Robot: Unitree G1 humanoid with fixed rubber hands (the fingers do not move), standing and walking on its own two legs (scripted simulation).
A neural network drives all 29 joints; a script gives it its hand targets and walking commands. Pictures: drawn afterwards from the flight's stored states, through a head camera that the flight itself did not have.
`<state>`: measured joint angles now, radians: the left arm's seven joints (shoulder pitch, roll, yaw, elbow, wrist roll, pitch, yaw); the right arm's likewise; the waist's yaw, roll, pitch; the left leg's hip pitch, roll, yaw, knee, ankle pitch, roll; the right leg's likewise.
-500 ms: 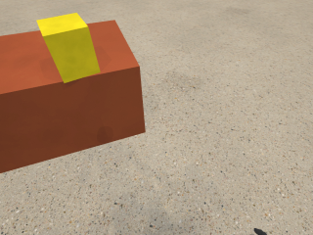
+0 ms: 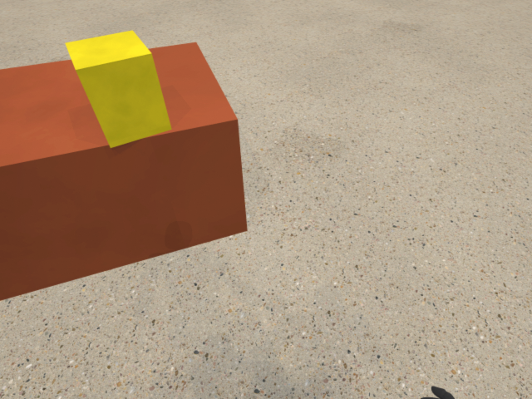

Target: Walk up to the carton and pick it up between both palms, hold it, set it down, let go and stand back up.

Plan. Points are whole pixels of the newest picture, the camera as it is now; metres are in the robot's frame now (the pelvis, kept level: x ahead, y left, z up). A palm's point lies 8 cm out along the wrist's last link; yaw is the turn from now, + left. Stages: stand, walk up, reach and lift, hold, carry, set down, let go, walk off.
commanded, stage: stand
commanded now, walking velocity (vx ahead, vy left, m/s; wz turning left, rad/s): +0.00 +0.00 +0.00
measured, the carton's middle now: (121, 88) +1.01 +0.47 -0.02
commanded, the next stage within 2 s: walk up in 1.64 s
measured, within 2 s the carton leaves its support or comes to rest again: neither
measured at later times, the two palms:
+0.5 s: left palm out of the picture +0.08 +0.29 -0.10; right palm out of the picture +0.10 -0.28 -0.11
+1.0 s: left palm out of the picture +0.08 +0.29 -0.10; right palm out of the picture +0.09 -0.28 -0.11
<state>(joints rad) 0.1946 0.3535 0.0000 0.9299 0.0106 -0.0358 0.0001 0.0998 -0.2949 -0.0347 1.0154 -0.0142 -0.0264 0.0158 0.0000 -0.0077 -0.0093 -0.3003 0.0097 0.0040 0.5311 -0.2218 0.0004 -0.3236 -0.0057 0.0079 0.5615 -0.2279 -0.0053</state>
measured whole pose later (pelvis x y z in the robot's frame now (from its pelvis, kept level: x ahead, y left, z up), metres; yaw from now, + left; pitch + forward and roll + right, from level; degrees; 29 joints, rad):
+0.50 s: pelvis +0.00 +0.00 +0.00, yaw +0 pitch -1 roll +1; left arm 0.19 0.35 0.00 0.95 0.01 -0.04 0.00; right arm 0.11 -0.30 -0.04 1.03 -0.01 -0.02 0.02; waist 0.00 -0.01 -0.02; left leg -0.30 0.01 0.00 0.52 -0.21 0.00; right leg -0.32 -0.01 0.01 0.55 -0.22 -0.01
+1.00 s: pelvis +0.00 +0.00 +0.00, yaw +0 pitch -1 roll +1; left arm 0.19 0.35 0.00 0.96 0.01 -0.04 0.00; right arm 0.12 -0.30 -0.04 1.04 -0.01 -0.03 0.02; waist 0.00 -0.01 -0.03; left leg -0.30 0.01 0.00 0.51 -0.20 0.00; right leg -0.32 -0.01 0.01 0.54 -0.21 0.00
